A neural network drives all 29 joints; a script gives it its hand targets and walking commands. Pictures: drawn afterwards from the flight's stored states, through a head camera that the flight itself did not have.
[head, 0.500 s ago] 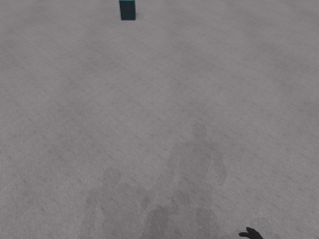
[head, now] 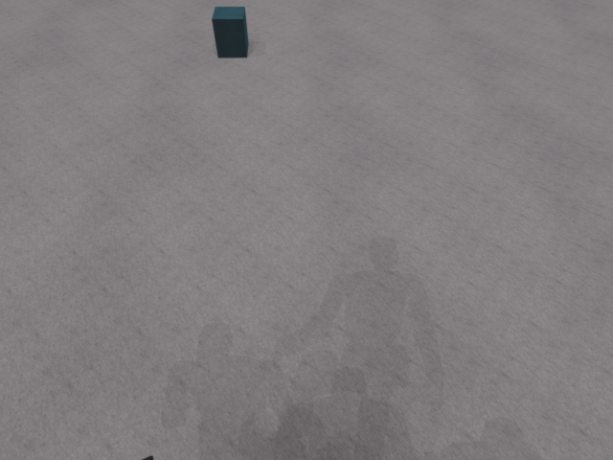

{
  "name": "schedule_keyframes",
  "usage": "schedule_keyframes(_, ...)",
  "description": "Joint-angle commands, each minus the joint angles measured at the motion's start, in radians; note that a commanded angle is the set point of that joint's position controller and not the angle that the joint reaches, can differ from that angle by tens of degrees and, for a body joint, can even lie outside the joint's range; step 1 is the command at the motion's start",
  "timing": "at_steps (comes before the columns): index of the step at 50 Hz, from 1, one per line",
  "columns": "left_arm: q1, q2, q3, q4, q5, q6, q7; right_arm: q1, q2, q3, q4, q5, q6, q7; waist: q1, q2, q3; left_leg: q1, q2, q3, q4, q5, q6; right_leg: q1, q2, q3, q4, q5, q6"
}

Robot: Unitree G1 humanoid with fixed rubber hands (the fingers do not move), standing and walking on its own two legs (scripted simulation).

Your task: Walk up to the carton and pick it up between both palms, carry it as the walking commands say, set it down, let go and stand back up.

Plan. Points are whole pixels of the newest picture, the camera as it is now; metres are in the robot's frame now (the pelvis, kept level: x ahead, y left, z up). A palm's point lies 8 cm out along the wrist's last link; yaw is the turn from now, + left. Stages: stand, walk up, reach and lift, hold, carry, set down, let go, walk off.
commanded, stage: walk up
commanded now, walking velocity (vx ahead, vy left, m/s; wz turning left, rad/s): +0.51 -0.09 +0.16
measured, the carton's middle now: (231, 32) +2.82 +0.32 -0.64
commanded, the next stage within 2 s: none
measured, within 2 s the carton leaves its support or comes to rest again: neither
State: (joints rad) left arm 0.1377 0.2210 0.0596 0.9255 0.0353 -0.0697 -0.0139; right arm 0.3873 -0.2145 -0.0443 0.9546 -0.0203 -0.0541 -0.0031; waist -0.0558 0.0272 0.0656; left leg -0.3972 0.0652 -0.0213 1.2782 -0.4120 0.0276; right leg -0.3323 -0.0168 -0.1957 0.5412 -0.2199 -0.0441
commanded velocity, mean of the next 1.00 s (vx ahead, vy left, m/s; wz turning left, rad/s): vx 0.50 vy -0.01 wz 0.06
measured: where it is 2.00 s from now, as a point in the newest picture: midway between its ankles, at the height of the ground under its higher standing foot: (272, 268)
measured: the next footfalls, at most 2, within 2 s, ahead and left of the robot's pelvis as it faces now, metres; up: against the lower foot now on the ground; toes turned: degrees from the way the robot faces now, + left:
left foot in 0.28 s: +0.28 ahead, +0.15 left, +0.00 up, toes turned +8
right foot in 0.72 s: +0.51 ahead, -0.13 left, +0.00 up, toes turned -7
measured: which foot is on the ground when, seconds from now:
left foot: up 0.00-0.26, down 0.28-0.72, up 0.74-1.00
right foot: down 0.00-0.28, up 0.30-0.70, down 0.72-1.00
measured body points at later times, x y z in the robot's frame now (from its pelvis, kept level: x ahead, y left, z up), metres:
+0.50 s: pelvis +0.26 +0.04 +0.02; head +0.28 +0.07 +0.47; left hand +0.33 +0.30 -0.13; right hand +0.28 -0.22 -0.11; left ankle +0.24 +0.14 -0.73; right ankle +0.29 -0.12 -0.65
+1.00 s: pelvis +0.49 +0.00 +0.02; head +0.51 -0.04 +0.47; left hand +0.45 +0.26 -0.10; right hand +0.61 -0.25 -0.13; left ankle +0.54 +0.18 -0.65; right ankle +0.47 -0.13 -0.73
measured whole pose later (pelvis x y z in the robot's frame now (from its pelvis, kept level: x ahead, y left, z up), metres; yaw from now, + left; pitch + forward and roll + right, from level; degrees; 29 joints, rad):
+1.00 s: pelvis +0.49 +0.00 +0.02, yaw +2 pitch +0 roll +2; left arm 0.41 0.22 0.05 0.97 0.02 -0.08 0.00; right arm 0.19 -0.27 -0.06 0.90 -0.03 0.00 0.06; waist 0.05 0.05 0.04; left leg -0.57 0.12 0.03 1.00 -0.15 -0.05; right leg -0.14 -0.11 -0.13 0.38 -0.23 0.02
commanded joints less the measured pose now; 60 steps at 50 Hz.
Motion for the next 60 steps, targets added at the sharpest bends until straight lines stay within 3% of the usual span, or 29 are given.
schedule_keyframes(1, 0.126, 0.093, 0.011, 0.007, -0.01, -0.02, 0.003, -0.019, -0.048, -0.011, -0.077, -0.02, 0.014, 0.028, 0.039, -0.078, -0.05, -0.134, 0.087, -0.038, -0.058, 0.06, -0.023, 0.115, -0.31, 0.301, -0.346, 0.076, -0.149)
schedule_keyframes(5, 0.158, 0.115, 0.0, 0.011, -0.014, -0.026, -0.007, -0.162, -0.017, 0.002, -0.108, -0.014, 0.025, 0.053, 0.042, -0.127, 0.027, -0.017, 0.083, 0.041, -0.417, 0.153, -0.04, 0.005, -0.232, 0.133, -0.393, 0.069, -0.095)
schedule_keyframes(10, 0.263, 0.158, 0.004, 0.045, -0.013, -0.01, -0.007, -0.312, -0.042, 0.003, -0.148, -0.001, 0.016, 0.056, 0.083, -0.143, 0.047, 0.012, 0.025, 0.11, -0.599, 0.19, -0.041, 0.104, -0.248, 0.162, -0.361, 0.073, -0.084)
schedule_keyframes(11, 0.267, 0.164, 0.004, 0.051, -0.014, -0.005, -0.007, -0.303, -0.049, 0.001, -0.147, -0.004, 0.01, 0.053, 0.069, -0.14, 0.037, 0.058, 0.006, 0.127, -0.636, 0.183, -0.037, 0.108, -0.237, 0.155, -0.31, 0.113, -0.076)
schedule_keyframes(13, 0.254, 0.161, -0.006, 0.047, -0.021, 0.002, -0.008, -0.109, -0.102, -0.022, -0.083, -0.011, -0.005, 0.039, -0.03, -0.032, -0.073, 0.354, -0.042, 0.159, -0.766, 0.222, -0.011, 0.027, -0.165, 0.069, -0.003, 0.261, -0.031)
schedule_keyframes(14, 0.238, 0.131, -0.016, 0.021, -0.022, -0.001, -0.004, 0.045, -0.189, -0.046, -0.043, -0.023, -0.014, 0.025, -0.092, 0.098, -0.158, 0.543, 0.096, -0.03, -0.818, 0.116, 0.037, -0.119, -0.095, 0.017, 0.277, 0.14, 0.02)
schedule_keyframes(15, 0.257, 0.078, -0.022, -0.024, -0.021, -0.002, 0.004, 0.155, -0.313, -0.072, -0.041, -0.031, -0.015, 0.006, -0.117, 0.298, -0.232, 0.653, 0.413, -0.557, -0.998, 0.017, 0.168, -0.362, 0.008, 0.052, 0.612, -0.291, 0.059)
schedule_keyframes(16, 0.244, 0.113, -0.014, -0.035, -0.001, 0.004, 0.008, 0.135, -0.309, -0.068, -0.044, 0.0, -0.004, 0.002, -0.083, 0.19, -0.227, 0.592, 0.452, -0.612, -1.023, -0.002, 0.208, -0.399, -0.064, 0.183, 0.736, -0.291, 0.041)
schedule_keyframes(18, 0.199, 0.097, -0.017, -0.03, -0.009, 0.005, 0.002, -0.021, -0.195, -0.039, -0.067, 0.003, -0.018, 0.008, -0.002, 0.067, -0.053, 0.383, 0.334, -0.364, -1.03, 0.21, 0.168, -0.371, -0.125, 0.205, 0.69, -0.136, 0.055)
schedule_keyframes(20, 0.25, 0.09, -0.02, -0.003, -0.006, 0.024, -0.01, -0.097, -0.141, -0.023, -0.083, 0.003, -0.031, 0.013, 0.06, 0.083, -0.028, 0.272, 0.244, -0.185, -1.053, 0.364, 0.102, -0.262, -0.141, 0.194, 0.574, -0.086, 0.082)
schedule_keyframes(21, 0.248, 0.088, -0.017, -0.002, -0.005, 0.034, -0.018, -0.087, -0.139, -0.021, -0.08, 0.001, -0.038, 0.014, 0.067, 0.1, -0.034, 0.257, 0.226, -0.14, -1.054, 0.424, 0.093, -0.234, -0.129, 0.173, 0.544, -0.062, 0.09)
schedule_keyframes(24, 0.14, 0.065, -0.015, -0.031, -0.004, 0.048, -0.036, -0.026, -0.132, -0.019, -0.06, 0.001, -0.049, 0.013, 0.05, 0.099, -0.029, 0.275, 0.21, -0.062, -1.065, 0.491, 0.08, -0.23, -0.124, 0.146, 0.426, 0.034, 0.092)
schedule_keyframes(27, 0.006, 0.037, -0.02, -0.066, -0.01, 0.052, -0.05, 0.016, -0.135, -0.019, -0.04, -0.002, -0.05, 0.014, 0.018, 0.111, 0.025, 0.256, 0.198, -0.009, -1.099, 0.438, 0.06, -0.198, -0.111, 0.118, 0.229, 0.104, 0.081)
schedule_keyframes(31, -0.111, 0.06, -0.009, -0.124, -0.003, 0.038, -0.053, 0.073, -0.165, -0.032, -0.008, 0.001, -0.041, 0.005, -0.003, 0.158, 0.052, 0.244, 0.196, -0.009, -1.119, 0.318, 0.062, -0.129, -0.098, 0.094, 0.078, 0.097, 0.068)
schedule_keyframes(32, -0.109, 0.069, -0.003, -0.132, -0.002, 0.03, -0.049, 0.073, -0.161, -0.032, 0.004, 0.003, -0.032, 0.003, 0.011, 0.187, 0.04, 0.238, 0.166, 0.014, -1.103, 0.267, 0.068, -0.083, -0.094, 0.085, 0.068, 0.075, 0.068)
schedule_keyframes(33, -0.075, 0.081, 0.002, -0.123, 0.001, 0.024, -0.04, 0.07, -0.162, -0.032, 0.006, 0.006, -0.026, 0.002, 0.033, 0.151, 0.024, 0.216, 0.15, 0.031, -1.057, 0.238, 0.062, -0.009, -0.087, 0.069, 0.041, 0.086, 0.072)
schedule_keyframes(35, 0.074, 0.122, 0.021, -0.075, 0.002, 0.009, -0.017, 0.086, -0.15, -0.027, 0.012, 0.009, -0.022, 0.002, 0.099, 0.009, -0.053, 0.136, 0.105, 0.066, -0.84, 0.291, 0.042, 0.224, -0.073, 0.047, -0.009, 0.037, 0.062)
schedule_keyframes(36, 0.235, 0.178, 0.039, -0.034, 0.007, -0.003, -0.002, 0.099, -0.122, -0.017, 0.0, 0.002, -0.023, 0.004, 0.161, -0.11, -0.151, 0.024, 0.062, 0.091, -0.586, 0.275, 0.022, 0.418, -0.152, 0.156, -0.028, -0.019, 0.029)
schedule_keyframes(37, 0.389, 0.305, 0.066, -0.017, 0.02, -0.008, 0.014, 0.121, -0.065, -0.005, -0.04, 0.009, -0.026, 0.0, 0.211, -0.362, -0.249, -0.248, -0.067, 0.121, -0.226, -0.11, -0.023, 0.578, -0.466, 0.646, -0.178, -0.065, -0.074)
schedule_keyframes(38, 0.457, 0.333, 0.071, 0.011, -0.007, 0.009, 0.023, 0.102, -0.096, -0.024, -0.058, 0.003, -0.009, 0.0, 0.194, -0.212, -0.313, -0.28, -0.034, -0.022, -0.042, -0.147, -0.016, 0.546, -0.561, 0.83, -0.264, -0.013, -0.097)
schedule_keyframes(40, 0.277, 0.22, 0.045, -0.012, 0.001, 0.002, 0.025, 0.06, -0.094, -0.02, -0.049, -0.009, -0.006, 0.011, 0.125, -0.136, -0.169, -0.268, 0.039, -0.051, -0.006, 0.025, -0.032, 0.385, -0.457, 0.619, -0.243, 0.126, -0.086)
schedule_keyframes(42, 0.16, 0.132, 0.03, -0.024, -0.013, -0.01, 0.017, 0.042, -0.085, -0.025, -0.043, -0.01, 0.013, 0.028, 0.064, -0.175, -0.081, -0.195, 0.077, -0.038, -0.052, 0.141, -0.051, 0.226, -0.349, 0.416, -0.275, 0.218, -0.056)
schedule_keyframes(44, 0.177, 0.128, 0.024, -0.022, -0.018, -0.021, 0.01, 0.018, -0.073, -0.021, -0.043, -0.016, 0.034, 0.047, 0.051, -0.193, -0.057, -0.18, 0.07, -0.015, -0.089, 0.199, -0.056, 0.193, -0.316, 0.312, -0.287, 0.313, -0.041)
schedule_keyframes(47, 0.251, 0.132, 0.017, -0.006, -0.017, -0.031, 0.012, -0.088, -0.062, -0.017, -0.066, -0.014, 0.048, 0.062, 0.067, -0.187, -0.02, -0.212, 0.077, 0.017, -0.195, 0.26, -0.072, 0.193, -0.317, 0.246, -0.312, 0.361, -0.039)
schedule_keyframes(55, 0.317, 0.193, 0.033, 0.02, -0.014, -0.013, 0.025, -0.35, -0.042, 0.005, -0.126, 0.001, 0.045, 0.097, 0.125, -0.237, 0.076, -0.075, 0.039, 0.106, -0.667, 0.322, -0.084, 0.171, -0.307, 0.164, -0.399, 0.134, -0.014)
schedule_keyframes(57, 0.299, 0.197, 0.03, 0.023, -0.015, -0.009, 0.015, -0.357, -0.062, 0.001, -0.12, 0.0, 0.031, 0.088, 0.119, -0.283, 0.042, -0.009, 0.025, 0.123, -0.731, 0.266, -0.067, 0.195, -0.291, 0.146, -0.372, 0.083, -0.009)
schedule_keyframes(58, 0.292, 0.181, 0.021, 0.036, -0.018, -0.004, 0.01, -0.321, -0.065, 0.003, -0.115, -0.008, 0.017, 0.083, 0.09, -0.287, 0.006, 0.093, 0.021, 0.141, -0.754, 0.262, -0.058, 0.167, -0.256, 0.108, -0.313, 0.027, -0.01)
schedule_keyframes(59, 0.291, 0.168, 0.016, 0.041, -0.017, 0.0, 0.006, -0.219, -0.096, -0.011, -0.073, -0.013, 0.006, 0.071, 0.044, -0.189, -0.041, 0.237, -0.002, 0.181, -0.783, 0.26, -0.05, 0.112, -0.229, 0.082, -0.177, 0.05, -0.004)
schedule_keyframes(60, 0.309, 0.145, 0.008, 0.037, -0.013, 0.002, 0.001, -0.072, -0.146, -0.031, -0.014, -0.016, -0.006, 0.053, -0.001, -0.042, -0.121, 0.419, -0.022, 0.196, -0.798, 0.197, -0.036, 0.044, -0.178, 0.055, 0.042, 0.092, 0.007)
